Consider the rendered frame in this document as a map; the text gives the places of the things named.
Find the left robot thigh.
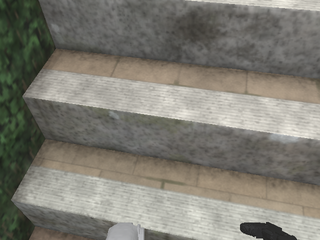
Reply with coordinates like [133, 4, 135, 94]
[106, 222, 145, 240]

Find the right robot hand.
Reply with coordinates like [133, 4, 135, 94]
[240, 222, 297, 240]

